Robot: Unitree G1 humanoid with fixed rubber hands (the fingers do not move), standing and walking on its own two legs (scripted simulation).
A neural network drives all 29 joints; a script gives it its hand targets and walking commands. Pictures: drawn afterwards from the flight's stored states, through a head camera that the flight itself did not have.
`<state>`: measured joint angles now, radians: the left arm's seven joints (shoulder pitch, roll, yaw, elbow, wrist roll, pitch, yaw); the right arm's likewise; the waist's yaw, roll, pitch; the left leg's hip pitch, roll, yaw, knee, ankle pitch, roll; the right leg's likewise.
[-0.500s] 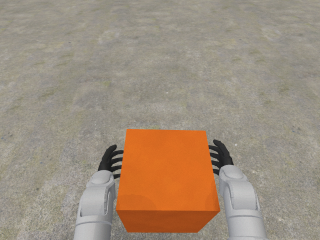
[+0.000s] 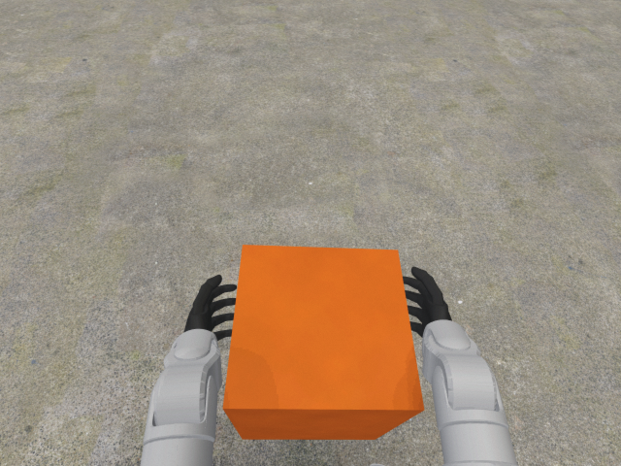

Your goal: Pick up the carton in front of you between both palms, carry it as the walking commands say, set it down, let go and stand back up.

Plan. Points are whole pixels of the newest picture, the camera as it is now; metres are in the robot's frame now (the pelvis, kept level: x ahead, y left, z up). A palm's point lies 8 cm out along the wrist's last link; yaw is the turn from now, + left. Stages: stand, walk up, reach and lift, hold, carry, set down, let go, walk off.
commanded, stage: carry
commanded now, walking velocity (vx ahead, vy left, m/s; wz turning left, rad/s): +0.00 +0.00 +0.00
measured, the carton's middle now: (314, 351) +0.29 +0.00 -0.07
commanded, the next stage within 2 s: hold in 1.90 s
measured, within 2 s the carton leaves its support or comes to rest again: neither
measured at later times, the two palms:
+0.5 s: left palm (213, 263) +0.38 +0.15 +0.02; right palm (422, 252) +0.40 -0.15 +0.03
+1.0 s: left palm (204, 283) +0.35 +0.15 +0.03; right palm (423, 272) +0.36 -0.15 +0.03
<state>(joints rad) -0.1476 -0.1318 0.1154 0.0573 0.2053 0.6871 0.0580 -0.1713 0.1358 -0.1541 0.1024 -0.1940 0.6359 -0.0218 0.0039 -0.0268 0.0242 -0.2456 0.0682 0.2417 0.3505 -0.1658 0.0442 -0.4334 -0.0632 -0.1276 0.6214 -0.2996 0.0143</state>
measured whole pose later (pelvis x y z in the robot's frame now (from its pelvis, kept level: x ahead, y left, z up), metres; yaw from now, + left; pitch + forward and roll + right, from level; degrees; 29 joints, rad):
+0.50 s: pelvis +0.10 -0.01 -0.01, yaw +2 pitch +4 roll +0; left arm -0.19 -0.14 0.15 0.12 0.22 0.74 0.03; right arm -0.21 0.14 -0.17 0.12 -0.23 0.73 -0.02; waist 0.01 0.01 -0.09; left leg -0.16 0.08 0.20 0.49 -0.38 -0.02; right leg -0.30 -0.06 -0.21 0.53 -0.27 -0.02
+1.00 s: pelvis +0.07 -0.01 -0.01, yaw +2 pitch +1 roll +0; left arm -0.21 -0.14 0.16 0.17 0.24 0.75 0.03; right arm -0.22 0.14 -0.19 0.17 -0.24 0.73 -0.01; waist 0.00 0.01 -0.10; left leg -0.17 0.06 0.20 0.50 -0.35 0.01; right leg -0.30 -0.08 -0.20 0.50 -0.22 -0.01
